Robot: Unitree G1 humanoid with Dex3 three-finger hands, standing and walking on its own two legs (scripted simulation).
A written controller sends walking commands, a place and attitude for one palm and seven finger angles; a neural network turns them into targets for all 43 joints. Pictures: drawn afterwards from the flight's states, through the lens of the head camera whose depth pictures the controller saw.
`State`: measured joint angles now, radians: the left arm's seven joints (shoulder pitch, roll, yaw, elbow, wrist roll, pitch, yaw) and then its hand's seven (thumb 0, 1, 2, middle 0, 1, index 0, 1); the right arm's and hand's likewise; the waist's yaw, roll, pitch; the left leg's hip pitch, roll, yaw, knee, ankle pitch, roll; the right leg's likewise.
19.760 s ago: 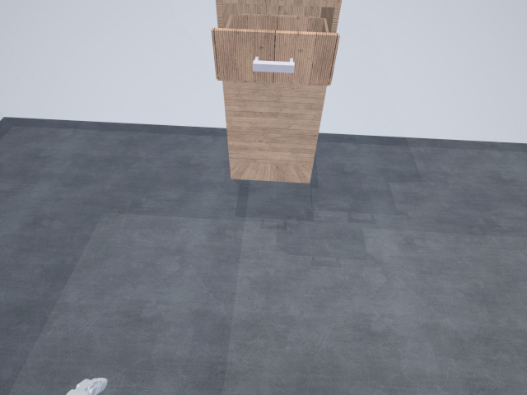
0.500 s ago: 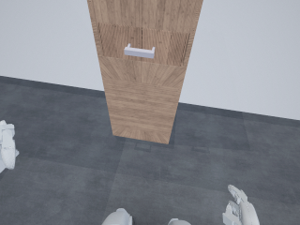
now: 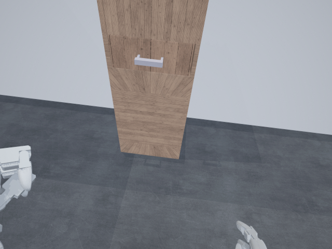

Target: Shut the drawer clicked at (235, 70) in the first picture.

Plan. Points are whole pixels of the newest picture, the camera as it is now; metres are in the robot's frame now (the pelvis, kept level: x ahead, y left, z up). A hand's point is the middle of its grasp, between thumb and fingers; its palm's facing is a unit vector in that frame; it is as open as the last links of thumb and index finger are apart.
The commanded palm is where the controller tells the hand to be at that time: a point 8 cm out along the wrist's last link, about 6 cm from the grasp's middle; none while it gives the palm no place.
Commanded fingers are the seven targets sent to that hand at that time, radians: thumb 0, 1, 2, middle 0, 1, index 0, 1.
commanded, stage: stop stepping back and stand still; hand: left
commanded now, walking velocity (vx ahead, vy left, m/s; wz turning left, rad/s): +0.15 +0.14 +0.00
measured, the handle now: (149, 60) +0.89 +0.13 +0.03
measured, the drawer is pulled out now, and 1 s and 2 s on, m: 0.00 0.00 0.00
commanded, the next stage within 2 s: let the arm hang, fingers relaxed in 0.36 s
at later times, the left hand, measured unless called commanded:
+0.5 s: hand (47, 173) +0.21 +0.24 +0.15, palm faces +0.28 -0.81 -0.52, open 3.2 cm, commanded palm none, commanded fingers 0.00 0.90 0.90 -1.28 -1.47 -1.28 -1.47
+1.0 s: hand out of the picture -0.01 +0.24 -0.16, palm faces +0.02 -0.97 -0.25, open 4.9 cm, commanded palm none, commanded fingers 0.00 0.90 0.90 -0.28 -0.39 -0.28 -0.39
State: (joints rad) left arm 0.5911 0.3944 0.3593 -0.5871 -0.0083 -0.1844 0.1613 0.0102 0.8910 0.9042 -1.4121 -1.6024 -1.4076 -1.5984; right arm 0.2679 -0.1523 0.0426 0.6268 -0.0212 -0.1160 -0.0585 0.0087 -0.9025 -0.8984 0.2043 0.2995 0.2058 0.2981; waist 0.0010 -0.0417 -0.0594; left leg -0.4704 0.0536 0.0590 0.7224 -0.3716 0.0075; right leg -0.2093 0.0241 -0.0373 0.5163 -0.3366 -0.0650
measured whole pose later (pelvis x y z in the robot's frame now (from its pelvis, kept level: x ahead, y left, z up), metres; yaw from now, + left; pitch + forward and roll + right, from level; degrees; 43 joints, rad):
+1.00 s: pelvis +0.00 +0.03 +0.01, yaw +0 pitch -1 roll -1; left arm 0.31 0.23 0.01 1.06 0.01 0.03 0.02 0.01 0.91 0.90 -0.65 -0.82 -0.64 -0.79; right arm 0.29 -0.18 0.00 1.04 -0.02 0.03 -0.02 0.00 -0.91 -0.90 0.20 0.30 0.20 0.30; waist 0.01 0.01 0.05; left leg -0.20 0.02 0.04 0.45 -0.23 0.01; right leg -0.21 -0.02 -0.09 0.40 -0.17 -0.01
